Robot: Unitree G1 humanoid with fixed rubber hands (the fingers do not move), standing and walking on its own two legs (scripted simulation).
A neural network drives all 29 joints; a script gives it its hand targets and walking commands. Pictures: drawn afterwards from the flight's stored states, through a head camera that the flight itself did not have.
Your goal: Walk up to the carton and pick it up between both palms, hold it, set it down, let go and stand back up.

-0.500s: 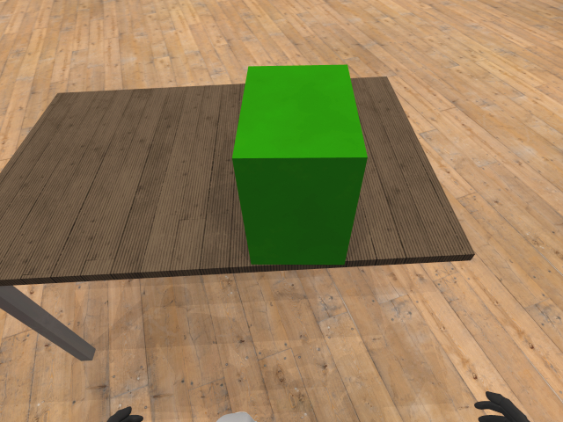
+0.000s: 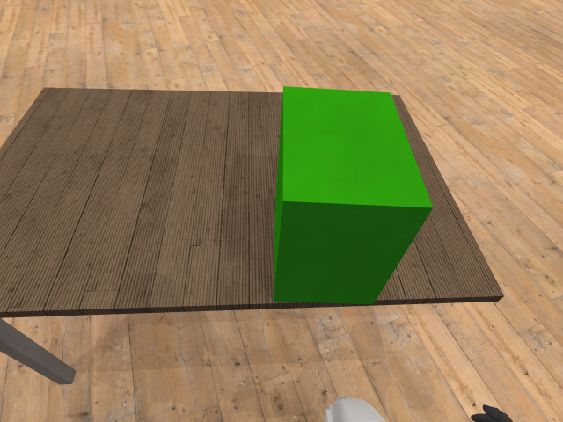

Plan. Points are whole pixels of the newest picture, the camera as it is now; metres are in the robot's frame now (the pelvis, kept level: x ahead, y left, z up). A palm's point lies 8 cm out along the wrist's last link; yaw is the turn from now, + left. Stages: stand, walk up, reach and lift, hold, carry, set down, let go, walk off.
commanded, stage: walk up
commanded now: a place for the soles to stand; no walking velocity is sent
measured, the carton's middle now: (330, 199) +0.49 -0.07 +0.00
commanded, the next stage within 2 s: reach and lift in 1.58 s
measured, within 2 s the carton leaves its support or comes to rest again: neither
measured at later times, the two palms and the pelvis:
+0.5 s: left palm out of the picture +0.06 +0.26 -0.10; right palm out of the picture +0.08 -0.35 -0.12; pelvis -0.01 -0.05 -0.01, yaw +0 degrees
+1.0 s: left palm out of the picture +0.07 +0.25 -0.11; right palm out of the picture +0.08 -0.35 -0.10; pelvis +0.00 -0.05 -0.01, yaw +0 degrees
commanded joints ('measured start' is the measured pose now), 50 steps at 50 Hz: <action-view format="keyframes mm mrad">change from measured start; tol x16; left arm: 1 -60 151 77 -44 5 -13 14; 50 -166 232 89 -33 20 -50 6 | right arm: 1 48 -281 -99 -20 1 -19 -38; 50 -12 -248 -76 -11 -6 13 -17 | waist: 1 -38 246 -61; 6 6 225 -74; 11 24 -161 -49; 35 11 163 -89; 50 -21 26 -84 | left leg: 1 81 204 -207 -146 647 141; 5 -50 206 -172 -83 522 135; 11 -238 -12 -53 289 -289 -27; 18 39 1 -17 -65 -3 -7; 21 14 263 -438 -245 -6 119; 26 -186 -6 -11 121 -128 -15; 32 114 80 -163 -80 32 40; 35 -43 224 -336 -151 136 126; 38 -68 122 -174 -61 202 43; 50 -28 56 -139 -76 -116 42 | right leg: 1 2 -4 -43 -177 -25 -22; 7 266 33 -87 -440 136 -55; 9 326 -222 357 -639 65 -136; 11 226 -313 463 -671 14 -261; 19 57 -129 128 -384 173 -112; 22 60 38 -10 -206 -86 -25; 26 191 -174 313 -638 -109 -140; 35 121 7 1 -278 77 -37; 39 251 -75 84 -410 241 -86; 50 94 -88 141 -536 -220 -82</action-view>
